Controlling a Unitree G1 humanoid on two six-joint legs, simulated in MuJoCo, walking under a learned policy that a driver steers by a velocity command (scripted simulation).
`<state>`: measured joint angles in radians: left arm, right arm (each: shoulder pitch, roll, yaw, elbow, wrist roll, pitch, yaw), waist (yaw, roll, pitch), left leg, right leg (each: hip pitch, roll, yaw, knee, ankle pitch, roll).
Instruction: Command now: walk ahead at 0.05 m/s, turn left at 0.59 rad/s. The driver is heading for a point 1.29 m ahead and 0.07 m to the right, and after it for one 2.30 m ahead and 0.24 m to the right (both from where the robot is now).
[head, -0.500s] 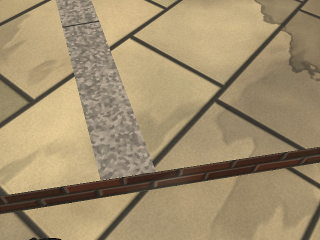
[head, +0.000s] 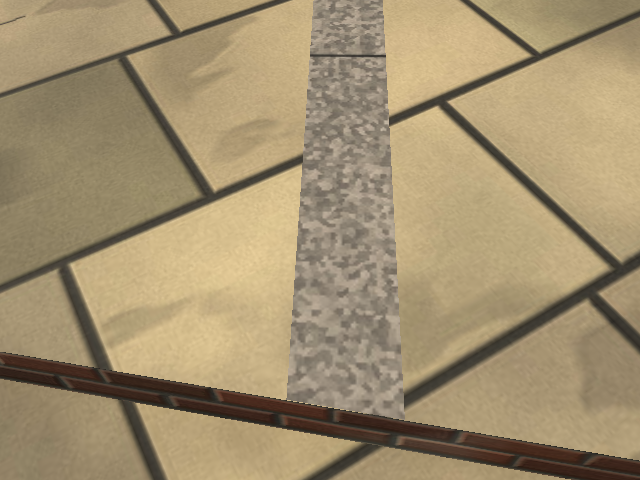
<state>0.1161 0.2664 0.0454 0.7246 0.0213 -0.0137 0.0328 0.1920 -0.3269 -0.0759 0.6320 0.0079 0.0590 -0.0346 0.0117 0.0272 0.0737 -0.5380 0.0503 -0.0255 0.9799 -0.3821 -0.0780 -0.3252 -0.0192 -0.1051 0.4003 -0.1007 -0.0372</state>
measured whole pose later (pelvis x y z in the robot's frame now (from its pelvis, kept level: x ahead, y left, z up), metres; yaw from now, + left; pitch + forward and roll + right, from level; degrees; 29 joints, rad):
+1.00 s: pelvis +0.09 +0.02 +0.00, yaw -7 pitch +2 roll +1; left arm 0.08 0.30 0.06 0.72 -0.03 -0.02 -0.03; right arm 0.38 -0.27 -0.08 0.76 -0.01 -0.07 -0.03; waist -0.08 -0.04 0.01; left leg -0.01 0.01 0.18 0.25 -0.28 0.01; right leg -0.65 -0.10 0.04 0.90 -0.16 0.04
